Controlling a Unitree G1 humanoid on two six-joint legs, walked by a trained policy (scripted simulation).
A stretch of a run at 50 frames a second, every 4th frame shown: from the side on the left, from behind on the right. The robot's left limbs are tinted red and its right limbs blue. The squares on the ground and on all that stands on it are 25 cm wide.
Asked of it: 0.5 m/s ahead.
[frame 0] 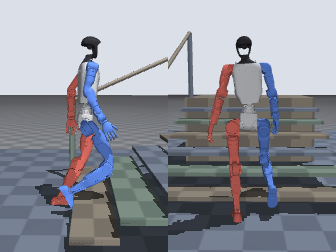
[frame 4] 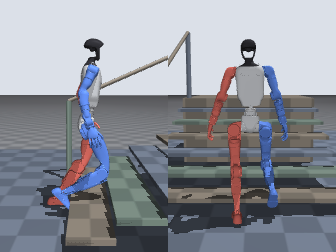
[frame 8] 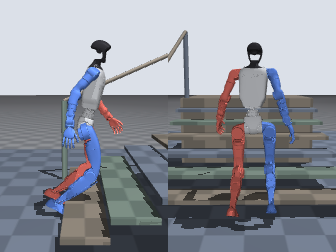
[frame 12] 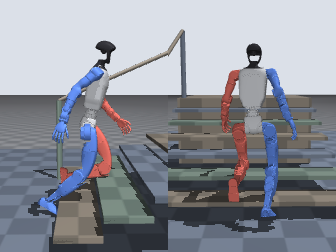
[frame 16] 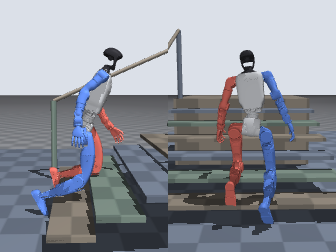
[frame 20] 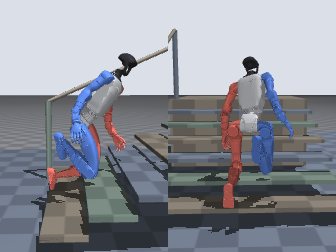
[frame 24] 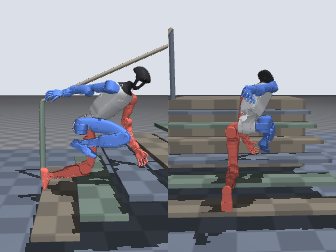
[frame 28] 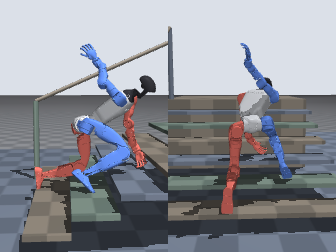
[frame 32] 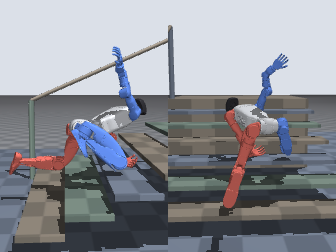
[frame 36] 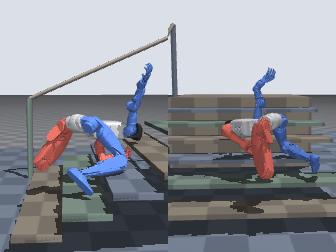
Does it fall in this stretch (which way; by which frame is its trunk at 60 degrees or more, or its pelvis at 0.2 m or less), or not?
yes: goes over forward and to its left; its trunk at 60 degrees or more by frame 32
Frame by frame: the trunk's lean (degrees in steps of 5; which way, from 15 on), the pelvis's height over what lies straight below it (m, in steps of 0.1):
0: 5, 0.6
4: 5, 0.6
8: 10, 0.6
12: 10, 0.6
16: 20 forward, 0.6
20: 30 forward, 0.5
24: 50 forward, 0.5
28: 55 forward, 0.4
32: 70 forward and to its left, 0.4
36: 95 forward and to its left, 0.4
